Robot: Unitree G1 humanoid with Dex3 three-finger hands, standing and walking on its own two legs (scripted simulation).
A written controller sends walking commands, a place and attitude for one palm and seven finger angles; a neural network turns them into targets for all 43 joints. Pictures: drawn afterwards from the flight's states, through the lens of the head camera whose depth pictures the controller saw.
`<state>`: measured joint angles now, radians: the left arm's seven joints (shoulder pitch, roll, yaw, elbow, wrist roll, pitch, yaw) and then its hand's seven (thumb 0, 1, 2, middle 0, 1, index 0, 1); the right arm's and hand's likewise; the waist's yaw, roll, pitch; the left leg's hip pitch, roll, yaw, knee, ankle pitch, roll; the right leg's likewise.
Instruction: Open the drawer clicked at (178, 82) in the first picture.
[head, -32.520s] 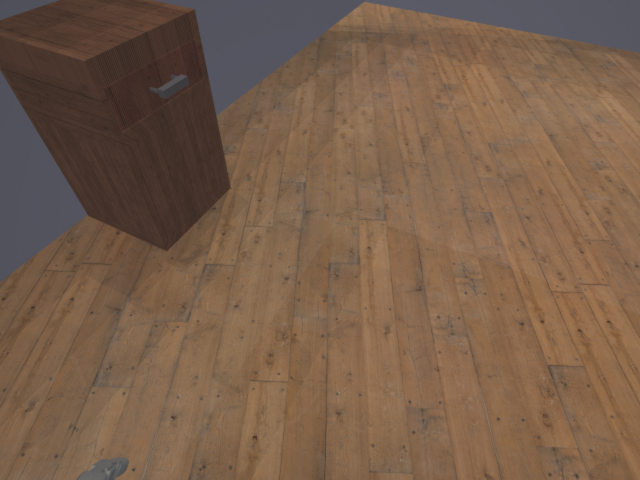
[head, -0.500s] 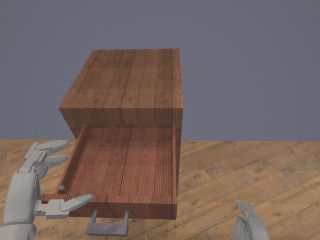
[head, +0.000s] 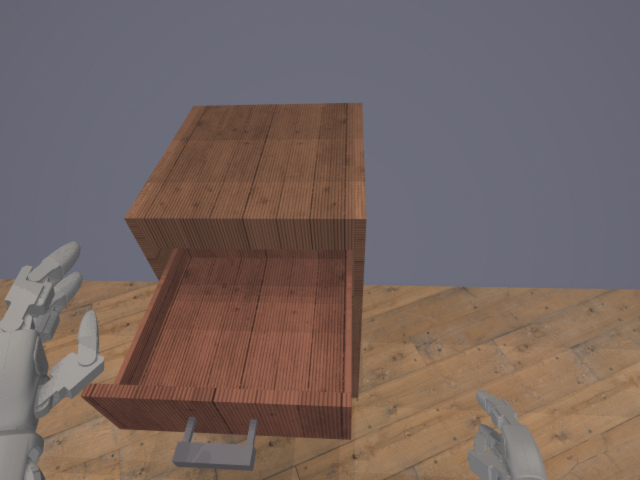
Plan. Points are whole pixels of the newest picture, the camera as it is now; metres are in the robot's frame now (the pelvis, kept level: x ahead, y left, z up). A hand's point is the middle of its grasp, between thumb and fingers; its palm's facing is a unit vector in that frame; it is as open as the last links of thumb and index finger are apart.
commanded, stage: draw the hand back to the body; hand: left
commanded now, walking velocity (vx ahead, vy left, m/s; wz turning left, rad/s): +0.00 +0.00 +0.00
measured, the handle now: (218, 440) +0.21 +0.20 -0.15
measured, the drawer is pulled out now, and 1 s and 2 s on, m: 0.30 0.30 0.30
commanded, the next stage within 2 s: step back with the hand held close in 0.08 s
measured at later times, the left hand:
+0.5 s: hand (104, 367) +0.18 +0.23 +0.14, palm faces +0.23 -0.83 -0.51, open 7.4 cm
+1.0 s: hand (65, 430) +0.12 +0.23 +0.15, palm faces +0.36 -0.83 -0.43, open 7.4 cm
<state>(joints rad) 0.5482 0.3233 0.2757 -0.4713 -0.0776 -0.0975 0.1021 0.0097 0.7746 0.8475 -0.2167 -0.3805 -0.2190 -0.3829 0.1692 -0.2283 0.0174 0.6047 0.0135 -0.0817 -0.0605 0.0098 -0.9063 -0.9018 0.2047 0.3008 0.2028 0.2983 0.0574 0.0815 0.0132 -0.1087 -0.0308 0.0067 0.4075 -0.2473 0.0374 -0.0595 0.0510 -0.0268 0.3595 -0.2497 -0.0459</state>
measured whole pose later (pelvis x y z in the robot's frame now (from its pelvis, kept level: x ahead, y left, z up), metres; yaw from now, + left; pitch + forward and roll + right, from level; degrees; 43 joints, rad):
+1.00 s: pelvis -0.08 +0.00 -0.01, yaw +0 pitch +2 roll +1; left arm 0.63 0.35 0.34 -0.60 -0.05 -0.20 0.16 0.01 0.89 0.90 -0.21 -0.30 -0.21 -0.31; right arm 0.19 -0.18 -0.01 0.60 0.00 -0.06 -0.05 0.01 -0.90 -0.90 0.21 0.30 0.21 0.30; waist 0.00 -0.02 0.03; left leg -0.43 -0.03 0.00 0.85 -0.42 0.01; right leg -0.36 0.02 -0.04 0.53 -0.20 -0.06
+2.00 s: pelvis -0.29 -0.03 -0.01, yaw -5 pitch +1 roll +1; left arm 0.73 0.41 0.41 -0.65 -0.05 -0.26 0.13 0.01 0.89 0.90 -0.22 -0.30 -0.22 -0.31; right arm 0.22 -0.20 -0.03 0.62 0.03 -0.06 -0.03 0.01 -0.91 -0.90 0.21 0.30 0.21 0.30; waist -0.05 -0.02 0.06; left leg -0.49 -0.01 0.01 0.99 -0.39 -0.01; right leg -0.23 -0.01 -0.01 0.52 -0.30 -0.01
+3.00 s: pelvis -0.31 -0.02 +0.00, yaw -4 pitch -2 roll -1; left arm 0.29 0.21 0.03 1.04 0.01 0.03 0.02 -0.02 0.98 0.90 -0.20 -0.30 -0.21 -0.30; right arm 0.32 -0.16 0.00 1.05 -0.01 0.03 -0.03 0.00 -0.91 -0.90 0.20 0.30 0.20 0.30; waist 0.00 -0.02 0.11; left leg -0.18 0.00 0.03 0.48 -0.27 0.03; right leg -0.17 0.00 -0.04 0.43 -0.23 0.00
